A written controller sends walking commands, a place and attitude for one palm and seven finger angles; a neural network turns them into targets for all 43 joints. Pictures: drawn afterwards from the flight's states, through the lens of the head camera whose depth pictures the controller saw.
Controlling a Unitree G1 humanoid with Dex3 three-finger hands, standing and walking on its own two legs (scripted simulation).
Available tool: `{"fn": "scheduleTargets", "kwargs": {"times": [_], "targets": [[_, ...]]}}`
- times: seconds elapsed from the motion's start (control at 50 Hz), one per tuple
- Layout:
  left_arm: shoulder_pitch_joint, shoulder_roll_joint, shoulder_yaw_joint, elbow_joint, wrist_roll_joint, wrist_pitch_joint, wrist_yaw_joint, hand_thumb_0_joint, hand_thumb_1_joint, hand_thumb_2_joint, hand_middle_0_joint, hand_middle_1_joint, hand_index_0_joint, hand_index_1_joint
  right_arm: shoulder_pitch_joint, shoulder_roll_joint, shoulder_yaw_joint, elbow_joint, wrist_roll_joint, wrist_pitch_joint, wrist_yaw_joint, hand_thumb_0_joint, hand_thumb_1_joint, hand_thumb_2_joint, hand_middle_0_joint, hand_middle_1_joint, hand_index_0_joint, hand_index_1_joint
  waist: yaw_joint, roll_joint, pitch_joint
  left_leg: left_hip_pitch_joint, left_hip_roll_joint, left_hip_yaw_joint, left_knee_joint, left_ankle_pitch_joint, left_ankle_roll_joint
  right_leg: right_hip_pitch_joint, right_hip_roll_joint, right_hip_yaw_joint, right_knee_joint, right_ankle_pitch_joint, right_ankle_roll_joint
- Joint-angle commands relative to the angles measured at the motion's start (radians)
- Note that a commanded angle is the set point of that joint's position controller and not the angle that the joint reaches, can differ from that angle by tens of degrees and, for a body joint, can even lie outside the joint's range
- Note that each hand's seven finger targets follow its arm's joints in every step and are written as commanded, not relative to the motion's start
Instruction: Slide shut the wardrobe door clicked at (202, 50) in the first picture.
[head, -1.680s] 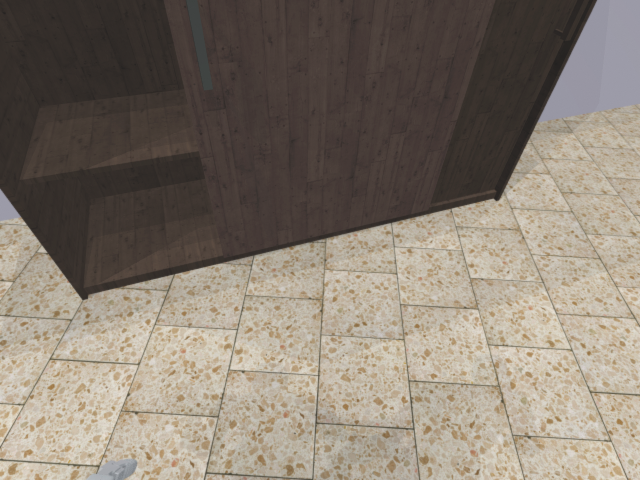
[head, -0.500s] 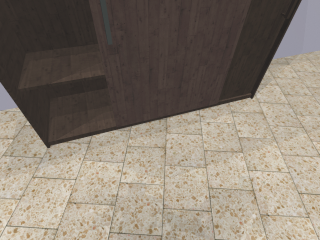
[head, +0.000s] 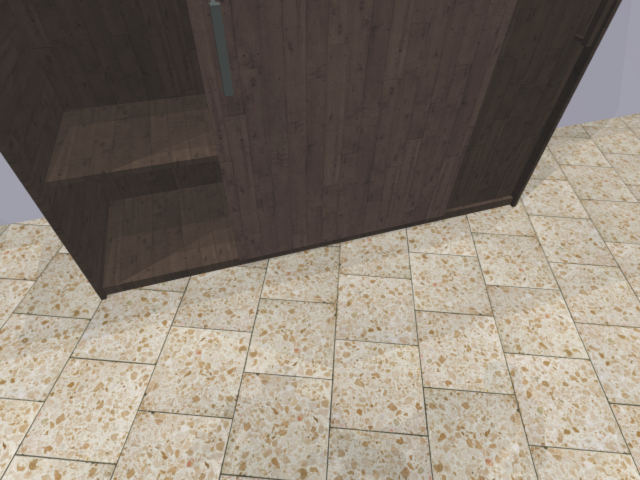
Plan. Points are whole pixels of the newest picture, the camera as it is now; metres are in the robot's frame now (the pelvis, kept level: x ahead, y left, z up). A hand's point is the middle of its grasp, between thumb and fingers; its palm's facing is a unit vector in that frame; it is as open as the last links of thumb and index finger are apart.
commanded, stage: walk to a spot facing it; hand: right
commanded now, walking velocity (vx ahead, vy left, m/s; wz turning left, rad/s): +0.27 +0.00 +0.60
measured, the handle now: (220, 49) +1.03 +0.29 +0.10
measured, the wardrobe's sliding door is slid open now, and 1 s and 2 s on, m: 0.51 0.51 0.51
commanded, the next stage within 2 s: turn to face it in 1.04 s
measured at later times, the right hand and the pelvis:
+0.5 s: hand out of the picture +0.13 -0.14 -0.16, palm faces -0.20 +0.96 -0.19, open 7.4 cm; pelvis +0.12 +0.04 +0.00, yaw +16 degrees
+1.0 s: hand (406, 302) +0.49 -0.15 -0.17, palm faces -0.49 +0.85 -0.21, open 7.4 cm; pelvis +0.30 -0.02 +0.00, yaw +35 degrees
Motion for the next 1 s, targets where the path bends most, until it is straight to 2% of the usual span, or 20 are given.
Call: {"fn": "scheduleTargets", "kwargs": {"times": [0.0,0.04,0.1,0.14,0.18,0.2,0.22,0.26,0.3,0.42,0.56,0.62,0.64,0.66,0.68,0.7,0.72,0.78,0.84,0.98], "targets": [[0.066,0.167,0.049,-0.065,0.004,-0.004,0.012,0.000,0.900,0.900,-0.200,-0.300,-0.200,-0.300,0.020,-0.118,-0.047,-0.094,-0.011,0.000,0.015,0.000,-0.900,-0.900,0.200,0.300,0.200,0.300,0.023,-0.044,0.117,-0.237,0.032,-0.106,0.004,-0.309,0.039,-0.030,-0.158,0.137,-0.127,-0.384,-0.063],[0.098,0.204,0.070,-0.080,0.001,-0.015,0.017,0.000,0.900,0.900,-0.200,-0.300,-0.200,-0.300,0.029,-0.074,-0.053,-0.123,-0.009,-0.008,0.025,0.000,-0.900,-0.900,0.200,0.300,0.200,0.300,0.035,-0.157,0.123,-0.324,-0.025,0.004,0.227,-0.215,0.021,0.019,-0.280,0.251,-0.211,-0.424,-0.131],[0.139,0.184,0.082,-0.086,0.000,-0.040,0.020,0.000,0.900,0.900,-0.200,-0.300,-0.200,-0.300,-0.038,-0.043,-0.062,-0.180,-0.009,-0.023,0.037,0.000,-0.900,-0.900,0.200,0.300,0.200,0.300,0.052,-0.153,0.108,-0.448,0.060,0.031,0.386,-0.272,0.003,0.133,-0.377,0.231,-0.202,-0.130,-0.200],[0.109,0.157,0.079,-0.096,0.007,-0.044,0.022,0.000,0.900,0.900,-0.200,-0.300,-0.200,-0.300,0.009,-0.009,-0.068,-0.174,-0.007,-0.032,0.043,0.000,-0.900,-0.900,0.200,0.300,0.200,0.300,0.023,-0.128,0.086,-0.322,0.080,0.069,0.296,-0.254,0.007,0.087,-0.347,0.096,-0.110,0.050,-0.159],[0.048,0.132,0.077,-0.114,0.005,-0.042,0.019,0.000,0.900,0.900,-0.200,-0.300,-0.200,-0.300,0.232,-0.010,-0.080,-0.103,-0.012,-0.038,0.044,0.000,-0.900,-0.900,0.200,0.300,0.200,0.300,-0.088,-0.028,0.009,0.041,0.019,0.127,0.082,-0.045,0.020,-0.109,-0.237,-0.075,0.193,0.030,-0.073],[0.036,0.059,0.059,-0.144,-0.009,-0.040,0.009,0.000,0.900,0.900,-0.200,-0.300,-0.200,-0.300,0.366,-0.127,-0.104,-0.064,-0.020,-0.054,0.027,0.000,-0.900,-0.900,0.200,0.300,0.200,0.300,-0.138,0.309,-0.029,0.240,0.194,-0.201,-0.105,-0.125,0.085,-0.384,-0.110,-0.168,0.525,-0.164,-0.006],[-0.038,0.023,0.046,-0.210,-0.005,-0.050,0.002,0.000,0.900,0.900,-0.200,-0.300,-0.200,-0.300,0.441,-0.186,-0.114,-0.054,-0.006,-0.061,0.008,0.000,-0.900,-0.900,0.200,0.300,0.200,0.300,-0.149,0.406,-0.004,0.255,0.380,-0.604,-0.233,-0.005,0.175,-0.582,-0.014,-0.109,0.750,-0.345,0.017],[-0.062,0.051,0.062,-0.202,-0.006,-0.060,0.002,0.000,0.900,0.900,-0.200,-0.300,-0.200,-0.300,0.357,-0.124,-0.105,-0.077,0.004,-0.068,-0.006,0.000,-0.900,-0.900,0.200,0.300,0.200,0.300,-0.103,0.144,0.044,0.204,0.342,-0.499,-0.200,0.011,0.233,-0.605,-0.097,0.011,0.790,-0.178,0.001],[-0.046,0.027,0.066,-0.184,0.002,-0.055,-0.002,0.000,0.900,0.900,-0.200,-0.300,-0.200,-0.300,0.261,-0.079,-0.095,-0.107,-0.004,-0.073,-0.007,0.000,-0.900,-0.900,0.200,0.300,0.200,0.300,-0.052,0.061,0.071,0.085,0.313,-0.434,-0.211,-0.021,0.233,-0.560,-0.120,0.022,0.784,-0.102,0.020],[-0.015,-0.031,0.070,-0.198,0.002,-0.031,-0.014,0.000,0.900,0.900,-0.200,-0.300,-0.200,-0.300,0.259,-0.042,-0.087,-0.095,-0.011,-0.095,-0.009,0.000,-0.900,-0.900,0.200,0.300,0.200,0.300,-0.002,0.075,0.063,0.026,0.214,-0.250,-0.211,0.193,0.194,-0.535,-0.106,-0.005,0.644,0.051,0.059],[-0.162,-0.057,0.064,-0.281,-0.006,-0.049,-0.018,0.000,0.900,0.900,-0.200,-0.300,-0.200,-0.300,0.298,-0.037,-0.092,-0.087,-0.015,-0.088,-0.020,0.000,-0.900,-0.900,0.200,0.300,0.200,0.300,-0.055,0.131,0.058,0.115,0.186,-0.254,-0.131,0.430,0.166,-0.489,-0.061,-0.040,0.368,0.056,0.050],[-0.098,-0.041,0.065,-0.276,-0.013,-0.059,-0.006,0.000,0.900,0.900,-0.200,-0.300,-0.200,-0.300,0.253,-0.060,-0.103,-0.105,-0.016,-0.077,-0.025,0.000,-0.900,-0.900,0.200,0.300,0.200,0.300,-0.021,0.160,0.029,0.074,0.186,-0.264,-0.030,0.564,0.147,-0.280,-0.028,-0.048,0.201,0.013,0.027],[0.009,-0.021,0.071,-0.245,-0.012,-0.062,0.006,0.000,0.900,0.900,-0.200,-0.300,-0.200,-0.300,0.226,-0.061,-0.108,-0.113,-0.011,-0.076,-0.027,0.000,-0.900,-0.900,0.200,0.300,0.200,0.300,0.034,0.130,-0.018,0.030,0.148,-0.240,0.071,0.610,0.120,-0.117,-0.008,-0.053,0.098,0.080,0.020],[0.151,0.031,0.080,-0.204,-0.007,-0.063,0.021,0.000,0.900,0.900,-0.200,-0.300,-0.200,-0.300,0.219,-0.051,-0.111,-0.120,-0.001,-0.073,-0.024,0.000,-0.900,-0.900,0.200,0.300,0.200,0.300,0.087,0.087,-0.093,-0.087,0.091,-0.198,0.231,0.514,0.083,0.137,-0.053,-0.031,0.046,0.177,0.008],[0.268,0.154,0.108,-0.181,0.006,-0.066,0.031,0.000,0.900,0.900,-0.200,-0.300,-0.200,-0.300,0.263,0.004,-0.109,-0.129,0.017,-0.068,-0.014,0.000,-0.900,-0.900,0.200,0.300,0.200,0.300,0.113,-0.175,-0.231,-0.293,-0.052,-0.072,0.529,0.050,0.021,0.395,-0.348,0.269,0.057,0.401,-0.079],[0.328,0.204,0.106,-0.172,-0.005,-0.055,0.028,0.000,0.900,0.900,-0.200,-0.300,-0.200,-0.300,0.271,0.032,-0.095,-0.145,0.016,-0.069,-0.008,0.000,-0.900,-0.900,0.200,0.300,0.200,0.300,0.105,-0.296,-0.285,-0.387,-0.067,-0.025,0.803,-0.401,-0.006,0.389,-0.540,0.458,-0.002,0.582,-0.179],[0.264,0.151,0.089,-0.195,-0.006,-0.045,0.025,0.000,0.900,0.900,-0.200,-0.300,-0.200,-0.300,0.239,0.011,-0.102,-0.154,0.008,-0.060,-0.012,0.000,-0.900,-0.900,0.200,0.300,0.200,0.300,0.085,-0.167,-0.193,-0.396,-0.003,-0.040,0.904,-0.388,-0.006,0.245,-0.546,0.417,-0.051,0.509,-0.227],[0.072,0.012,0.050,-0.224,0.000,-0.055,0.027,0.000,0.900,0.900,-0.200,-0.300,-0.200,-0.300,0.159,0.027,-0.111,-0.159,-0.017,-0.024,0.017,0.000,-0.900,-0.900,0.200,0.300,0.200,0.300,0.004,-0.172,0.035,-0.376,0.077,0.013,0.909,-0.202,-0.033,-0.110,-0.382,0.160,-0.147,0.248,-0.128],[0.047,-0.011,0.048,-0.214,-0.002,-0.055,0.032,0.000,0.900,0.900,-0.200,-0.300,-0.200,-0.300,0.200,0.059,-0.107,-0.153,-0.015,0.016,0.028,0.000,-0.900,-0.900,0.200,0.300,0.200,0.300,-0.032,-0.171,0.008,-0.328,0.081,0.050,0.871,-0.096,-0.044,-0.168,-0.309,-0.031,-0.151,0.230,-0.107],[0.132,0.000,0.065,-0.185,-0.003,-0.047,0.036,0.000,0.900,0.900,-0.200,-0.300,-0.200,-0.300,0.058,0.059,-0.111,-0.209,-0.022,0.045,0.028,0.000,-0.900,-0.900,0.200,0.300,0.200,0.300,0.008,-0.080,0.023,-0.467,0.123,0.043,0.753,-0.003,-0.075,-0.026,-0.352,-0.069,-0.186,0.190,-0.132]]}}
